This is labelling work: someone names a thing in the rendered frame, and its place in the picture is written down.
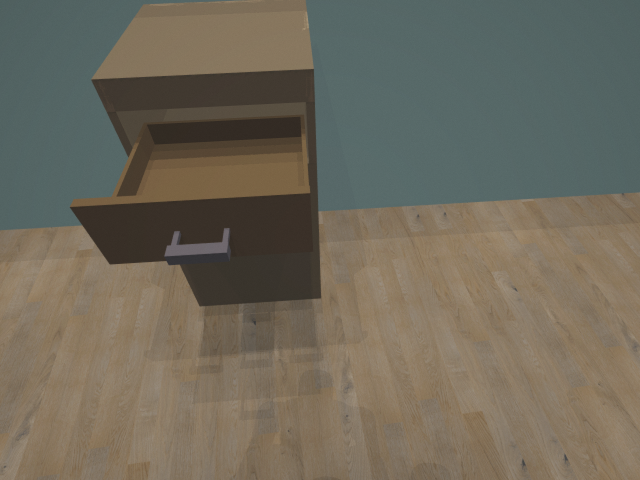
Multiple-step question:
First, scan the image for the drawer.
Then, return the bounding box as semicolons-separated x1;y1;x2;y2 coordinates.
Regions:
70;115;313;265

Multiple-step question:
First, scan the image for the handle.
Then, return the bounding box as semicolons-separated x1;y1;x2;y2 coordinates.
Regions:
164;228;231;265

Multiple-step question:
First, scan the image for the cabinet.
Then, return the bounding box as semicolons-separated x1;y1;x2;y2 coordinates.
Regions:
91;0;321;306

